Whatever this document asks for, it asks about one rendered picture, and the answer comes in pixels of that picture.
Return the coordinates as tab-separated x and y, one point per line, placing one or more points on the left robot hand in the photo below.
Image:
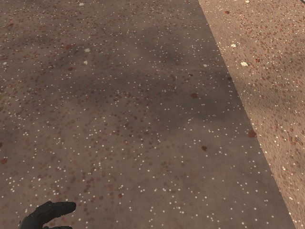
45	213

